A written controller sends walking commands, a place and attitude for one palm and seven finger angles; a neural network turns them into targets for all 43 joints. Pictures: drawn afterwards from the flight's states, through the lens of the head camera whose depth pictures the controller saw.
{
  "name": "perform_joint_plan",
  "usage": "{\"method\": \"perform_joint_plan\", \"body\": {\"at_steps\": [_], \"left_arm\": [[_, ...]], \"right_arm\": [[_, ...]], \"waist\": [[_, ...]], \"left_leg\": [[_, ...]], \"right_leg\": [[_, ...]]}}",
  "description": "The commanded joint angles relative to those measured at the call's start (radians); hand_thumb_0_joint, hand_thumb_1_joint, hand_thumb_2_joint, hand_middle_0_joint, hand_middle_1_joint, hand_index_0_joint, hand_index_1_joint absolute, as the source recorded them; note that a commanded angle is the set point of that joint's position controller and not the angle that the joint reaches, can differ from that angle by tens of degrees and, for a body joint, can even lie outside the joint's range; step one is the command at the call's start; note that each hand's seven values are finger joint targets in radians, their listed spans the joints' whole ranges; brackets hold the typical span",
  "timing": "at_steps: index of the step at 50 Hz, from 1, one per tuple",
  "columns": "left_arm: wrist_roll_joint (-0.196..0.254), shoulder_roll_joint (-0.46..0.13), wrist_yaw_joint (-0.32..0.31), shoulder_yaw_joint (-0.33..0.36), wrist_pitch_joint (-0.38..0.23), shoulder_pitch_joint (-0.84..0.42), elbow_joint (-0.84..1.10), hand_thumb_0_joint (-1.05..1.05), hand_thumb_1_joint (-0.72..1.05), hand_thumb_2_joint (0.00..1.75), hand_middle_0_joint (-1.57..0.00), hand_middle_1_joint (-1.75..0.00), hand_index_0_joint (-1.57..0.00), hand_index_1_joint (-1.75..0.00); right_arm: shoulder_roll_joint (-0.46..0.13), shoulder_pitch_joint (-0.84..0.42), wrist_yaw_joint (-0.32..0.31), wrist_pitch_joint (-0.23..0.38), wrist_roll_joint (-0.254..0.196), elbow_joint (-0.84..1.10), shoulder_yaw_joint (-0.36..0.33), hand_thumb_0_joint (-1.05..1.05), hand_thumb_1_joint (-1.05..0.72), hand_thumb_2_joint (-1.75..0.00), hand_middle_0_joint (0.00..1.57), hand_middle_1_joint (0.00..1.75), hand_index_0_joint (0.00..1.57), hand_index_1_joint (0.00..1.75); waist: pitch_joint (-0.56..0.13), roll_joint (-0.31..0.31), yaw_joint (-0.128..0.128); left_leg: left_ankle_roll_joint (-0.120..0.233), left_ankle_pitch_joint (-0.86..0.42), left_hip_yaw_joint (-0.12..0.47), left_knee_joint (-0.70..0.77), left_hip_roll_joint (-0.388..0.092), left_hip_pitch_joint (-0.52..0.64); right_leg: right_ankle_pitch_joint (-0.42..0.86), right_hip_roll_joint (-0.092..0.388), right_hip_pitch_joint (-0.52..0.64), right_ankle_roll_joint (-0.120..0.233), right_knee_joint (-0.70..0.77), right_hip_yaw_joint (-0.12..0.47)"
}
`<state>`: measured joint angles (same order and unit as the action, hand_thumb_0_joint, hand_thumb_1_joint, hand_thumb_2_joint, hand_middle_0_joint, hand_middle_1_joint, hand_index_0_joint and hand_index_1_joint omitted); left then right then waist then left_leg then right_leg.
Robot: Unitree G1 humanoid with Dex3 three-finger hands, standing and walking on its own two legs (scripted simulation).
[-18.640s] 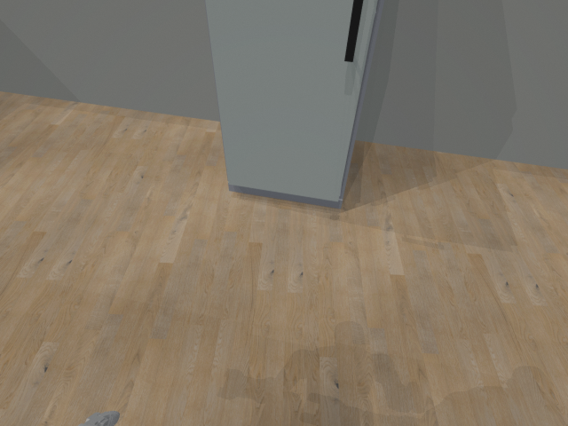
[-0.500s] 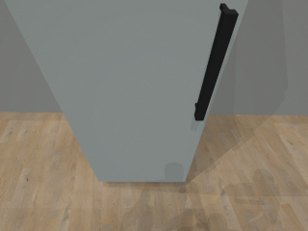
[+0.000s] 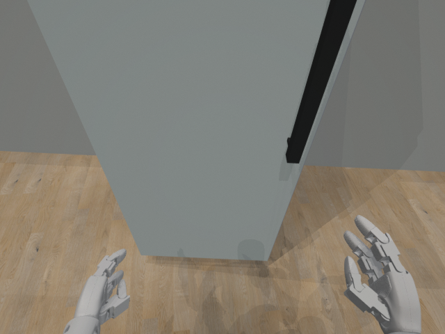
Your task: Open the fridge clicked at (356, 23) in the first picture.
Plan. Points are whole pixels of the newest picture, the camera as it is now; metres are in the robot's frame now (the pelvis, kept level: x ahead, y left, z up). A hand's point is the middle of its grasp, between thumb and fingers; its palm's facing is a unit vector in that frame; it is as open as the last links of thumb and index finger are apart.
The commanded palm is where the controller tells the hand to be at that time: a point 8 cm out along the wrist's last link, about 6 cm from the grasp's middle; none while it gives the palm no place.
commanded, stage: raise the hand to about handle height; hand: right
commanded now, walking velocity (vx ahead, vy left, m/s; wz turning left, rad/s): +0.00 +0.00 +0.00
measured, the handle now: (310, 88) +0.51 -0.11 +0.21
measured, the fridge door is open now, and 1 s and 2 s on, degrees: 0 0 0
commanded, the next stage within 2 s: move the hooked fingers beside the handle in 1.82 s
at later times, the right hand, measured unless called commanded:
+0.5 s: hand (404, 278) +0.22 -0.24 +0.09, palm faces +0.00 +1.00 -0.07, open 10.7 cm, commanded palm +0.18 -0.29 +0.10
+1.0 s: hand out of the picture +0.25 -0.29 +0.18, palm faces +0.05 +0.99 -0.11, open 13.5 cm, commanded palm +0.22 -0.33 +0.20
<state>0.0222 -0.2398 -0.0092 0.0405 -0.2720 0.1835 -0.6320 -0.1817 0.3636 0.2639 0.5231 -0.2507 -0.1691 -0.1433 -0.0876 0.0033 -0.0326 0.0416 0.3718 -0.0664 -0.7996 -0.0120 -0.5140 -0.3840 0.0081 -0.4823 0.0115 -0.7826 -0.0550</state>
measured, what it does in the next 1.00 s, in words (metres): stands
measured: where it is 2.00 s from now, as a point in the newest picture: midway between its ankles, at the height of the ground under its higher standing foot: outside the picture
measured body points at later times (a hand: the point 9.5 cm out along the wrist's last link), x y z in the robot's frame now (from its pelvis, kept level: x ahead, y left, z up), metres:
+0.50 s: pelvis +0.01 -0.02 +0.00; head +0.02 -0.02 +0.45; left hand +0.18 +0.19 -0.07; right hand +0.21 -0.29 +0.09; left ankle +0.02 +0.09 -0.71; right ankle +0.01 -0.11 -0.71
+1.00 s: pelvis +0.01 -0.02 +0.03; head -0.01 -0.01 +0.47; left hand +0.23 +0.18 -0.02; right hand +0.24 -0.34 +0.19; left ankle +0.02 +0.09 -0.71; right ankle +0.01 -0.11 -0.71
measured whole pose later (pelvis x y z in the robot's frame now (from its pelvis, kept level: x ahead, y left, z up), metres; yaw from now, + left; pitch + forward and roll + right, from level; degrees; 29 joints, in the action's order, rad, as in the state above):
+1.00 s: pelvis +0.01 -0.02 +0.03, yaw -2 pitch -2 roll +1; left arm 0.07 -0.25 -0.10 -0.08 -0.31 0.22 -0.59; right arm -0.42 0.08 0.42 -0.08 -0.34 0.05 -0.39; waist -0.03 0.04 0.06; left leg 0.01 0.28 -0.10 -0.52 -0.02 -0.21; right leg -0.32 -0.01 -0.22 0.04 -0.58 -0.02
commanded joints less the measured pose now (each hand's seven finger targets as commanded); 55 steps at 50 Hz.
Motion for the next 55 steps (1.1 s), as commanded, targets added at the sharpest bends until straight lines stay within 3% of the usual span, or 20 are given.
{"method": "perform_joint_plan", "body": {"at_steps": [1, 3, 4, 7, 8, 11, 13, 17, 20, 23, 27, 31, 33, 37, 40, 43, 44, 49, 52, 55], "left_arm": [[0.023, -0.14, -0.003, 0.048, -0.019, -0.107, 0.273, 0.0, 0.9, 0.9, -0.2, -0.3, -0.2, -0.3], [0.019, -0.129, -0.021, 0.04, -0.005, -0.081, 0.293, 0.0, 0.9, 0.9, -0.2, -0.3, -0.2, -0.3], [0.017, -0.119, -0.026, 0.036, -0.005, -0.064, 0.301, 0.0, 0.9, 0.9, -0.2, -0.3, -0.2, -0.3], [0.008, -0.112, -0.038, 0.023, -0.012, -0.004, 0.28, 0.0, 0.9, 0.9, -0.2, -0.3, -0.2, -0.3], [0.0, -0.118, -0.041, 0.01, -0.016, 0.011, 0.27, 0.0, 0.9, 0.9, -0.2, -0.3, -0.2, -0.3], [0.015, -0.13, -0.055, 0.003, -0.035, 0.012, 0.239, 0.0, 0.9, 0.9, -0.2, -0.3, -0.2, -0.3], [0.024, -0.135, -0.064, -0.006, -0.041, -0.001, 0.231, 0.0, 0.9, 0.9, -0.2, -0.3, -0.2, -0.3], [0.035, -0.122, -0.077, -0.015, -0.042, -0.042, 0.238, 0.0, 0.9, 0.9, -0.2, -0.3, -0.2, -0.3], [0.032, -0.11, -0.075, -0.03, -0.05, -0.061, 0.241, 0.0, 0.9, 0.9, -0.2, -0.3, -0.2, -0.3], [0.028, -0.116, -0.073, -0.039, -0.071, -0.055, 0.23, 0.0, 0.9, 0.9, -0.2, -0.3, -0.2, -0.3], [0.034, -0.128, -0.07, -0.039, -0.103, -0.025, 0.212, 0.0, 0.9, 0.9, -0.2, -0.3, -0.2, -0.3], [0.037, -0.139, -0.08, -0.042, -0.12, -0.023, 0.199, 0.0, 0.9, 0.9, -0.2, -0.3, -0.2, -0.3], [0.038, -0.144, -0.086, -0.043, -0.123, -0.028, 0.195, 0.0, 0.9, 0.9, -0.2, -0.3, -0.2, -0.3], [0.04, -0.137, -0.092, -0.05, -0.131, -0.036, 0.19, 0.0, 0.9, 0.9, -0.2, -0.3, -0.2, -0.3], [0.042, -0.142, -0.095, -0.054, -0.123, -0.038, 0.181, 0.0, 0.9, 0.9, -0.2, -0.3, -0.2, -0.3], [0.046, -0.142, -0.097, -0.062, -0.112, -0.047, 0.18, 0.0, 0.9, 0.9, -0.2, -0.3, -0.2, -0.3], [0.049, -0.141, -0.097, -0.065, -0.107, -0.052, 0.182, 0.0, 0.9, 0.9, -0.2, -0.3, -0.2, -0.3], [0.052, -0.139, -0.1, -0.077, -0.079, -0.068, 0.185, 0.0, 0.9, 0.9, -0.2, -0.3, -0.2, -0.3], [0.053, -0.134, -0.103, -0.084, -0.067, -0.087, 0.189, 0.0, 0.9, 0.9, -0.2, -0.3, -0.2, -0.3], [0.059, -0.136, -0.103, -0.09, -0.05, -0.094, 0.181, 0.0, 0.9, 0.9, -0.2, -0.3, -0.2, -0.3]], "right_arm": [[-0.172, 0.236, 0.149, 0.007, -0.077, 0.147, -0.157, 0.0, -0.55, -0.75, 0.22, 0.53, 0.22, 0.53], [-0.193, 0.156, 0.12, -0.032, -0.116, 0.302, -0.194, 0.0, -0.5, -0.73, 0.23, 0.55, 0.23, 0.55], [-0.185, 0.088, 0.096, -0.032, -0.11, 0.4, -0.178, 0.0, -0.48, -0.72, 0.23, 0.57, 0.23, 0.57], [-0.164, -0.03, 0.035, 0.003, -0.059, 0.591, -0.087, 0.0, -0.41, -0.69, 0.24, 0.62, 0.24, 0.62], [-0.153, -0.094, 0.04, 0.01, -0.056, 0.615, -0.04, 0.0, -0.39, -0.68, 0.24, 0.63, 0.24, 0.63], [-0.165, -0.092, 0.061, -0.019, -0.028, 0.552, -0.014, 0.0, -0.32, -0.65, 0.24, 0.68, 0.24, 0.68], [-0.202, -0.07, 0.081, -0.088, -0.031, 0.478, -0.048, 0.0, -0.27, -0.63, 0.25, 0.7, 0.25, 0.7], [-0.26, -0.011, 0.089, -0.236, -0.067, 0.423, -0.174, 0.0, -0.18, -0.59, 0.25, 0.76, 0.25, 0.76], [-0.272, -0.022, 0.078, -0.288, -0.109, 0.452, -0.229, 0.0, -0.11, -0.56, 0.26, 0.81, 0.26, 0.81], [-0.278, -0.063, 0.071, -0.294, -0.123, 0.462, -0.24, 0.0, -0.04, -0.53, 0.26, 0.86, 0.26, 0.86], [-0.282, -0.109, 0.09, -0.305, -0.113, 0.482, -0.221, 0.0, 0.06, -0.49, 0.27, 0.92, 0.27, 0.92], [-0.324, -0.18, 0.102, -0.348, -0.114, 0.476, -0.253, 0.0, 0.15, -0.45, 0.27, 0.98, 0.27, 0.98], [-0.369, -0.22, 0.101, -0.369, -0.114, 0.483, -0.29, 0.0, 0.2, -0.43, 0.28, 1.0, 0.28, 1.0], [-0.379, -0.305, 0.1, -0.398, -0.117, 0.523, -0.302, 0.0, 0.29, -0.39, 0.29, 1.07, 0.29, 1.07], [-0.4, -0.348, 0.116, -0.44, -0.125, 0.471, -0.325, 0.0, 0.36, -0.36, 0.29, 1.11, 0.29, 1.11], [-0.419, -0.42, 0.136, -0.488, -0.121, 0.448, -0.323, 0.0, 0.43, -0.33, 0.29, 1.15, 0.29, 1.15], [-0.425, -0.455, 0.14, -0.503, -0.117, 0.455, -0.322, 0.0, 0.45, -0.32, 0.3, 1.17, 0.3, 1.17], [-0.492, -0.556, 0.16, -0.57, -0.118, 0.404, -0.375, 0.0, 0.5, -0.3, 0.3, 1.2, 0.3, 1.2], [-0.524, -0.629, 0.177, -0.594, -0.122, 0.396, -0.394, 0.0, 0.5, -0.3, 0.3, 1.2, 0.3, 1.2], [-0.543, -0.683, 0.194, -0.624, -0.124, 0.339, -0.399, 0.0, 0.5, -0.3, 0.3, 1.2, 0.3, 1.2]], "waist": [[-0.103, -0.078, 0.105], [-0.126, 0.002, 0.097], [-0.134, 0.051, 0.077], [-0.147, 0.118, 0.011], [-0.118, 0.107, -0.017], [-0.08, 0.121, -0.03], [-0.063, 0.098, -0.012], [-0.13, 0.021, 0.049], [-0.139, 0.041, 0.075], [-0.103, 0.01, 0.075], [-0.102, 0.054, 0.061], [-0.081, 0.04, 0.064], [-0.071, 0.061, 0.076], [-0.087, 0.11, 0.08], [-0.058, 0.077, 0.082], [-0.02, 0.1, 0.085], [-0.029, 0.124, 0.081], [-0.039, 0.075, 0.086], [-0.069, 0.107, 0.088], [-0.053, 0.075, 0.08]], "left_leg": [[-0.028, -0.035, 0.124, 0.1, -0.04, 0.087], [-0.031, -0.031, 0.117, 0.088, -0.024, 0.071], [-0.029, -0.048, 0.111, 0.084, -0.018, 0.054], [-0.021, -0.169, 0.056, 0.045, 0.012, -0.006], [-0.018, -0.186, 0.048, 0.034, 0.02, -0.029], [-0.019, -0.095, 0.032, 0.066, 0.021, -0.06], [-0.017, -0.054, 0.029, 0.097, 0.023, -0.028], [-0.026, -0.085, 0.024, 0.145, 0.006, 0.108], [-0.025, -0.151, 0.002, 0.156, 0.009, 0.165], [-0.022, -0.159, -0.005, 0.174, 0.016, 0.182], [-0.026, -0.174, -0.011, 0.195, 0.016, 0.174], [-0.027, -0.181, -0.016, 0.225, 0.013, 0.201], [-0.021, -0.186, -0.012, 0.242, 0.014, 0.223], [-0.02, -0.234, -0.022, 0.262, 0.013, 0.252], [-0.02, -0.261, -0.019, 0.29, 0.016, 0.28], [-0.018, -0.246, -0.012, 0.317, 0.018, 0.281], [-0.016, -0.251, -0.012, 0.32, 0.016, 0.289], [-0.017, -0.253, -0.006, 0.355, 0.016, 0.315], [-0.016, -0.276, -0.001, 0.364, 0.013, 0.329], [-0.018, -0.262, 0.003, 0.386, 0.013, 0.333]], "right_leg": [[0.097, -0.054, -0.154, 0.0, -0.017, 0.0], [0.11, -0.045, -0.123, 0.002, -0.02, 0.017], [0.123, -0.037, -0.094, 0.006, -0.021, 0.026], [0.187, -0.012, -0.006, 0.018, -0.03, 0.061], [0.195, -0.008, -0.002, 0.022, -0.037, 0.078], [0.117, 0.0, 0.0, 0.022, -0.013, 0.098], [0.081, 0.001, -0.007, 0.02, 0.022, 0.109], [0.124, -0.002, 0.0, 0.017, 0.081, 0.101], [0.182, 0.0, 0.036, 0.011, 0.12, 0.1], [0.199, 0.003, 0.051, 0.008, 0.148, 0.106], [0.208, 0.007, 0.109, 0.007, 0.175, 0.102], [0.215, 0.008, 0.146, 0.007, 0.214, 0.11], [0.227, 0.008, 0.169, 0.009, 0.23, 0.111], [0.279, 0.008, 0.245, 0.001, 0.266, 0.119], [0.289, 0.006, 0.258, 0.002, 0.287, 0.116], [0.271, 0.005, 0.275, 0.003, 0.309, 0.117], [0.277, 0.003, 0.289, 0.001, 0.319, 0.118], [0.272, 0.001, 0.314, 0.009, 0.339, 0.117], [0.29, -0.004, 0.344, 0.011, 0.342, 0.115], [0.27, -0.004, 0.337, 0.013, 0.351, 0.113]]}}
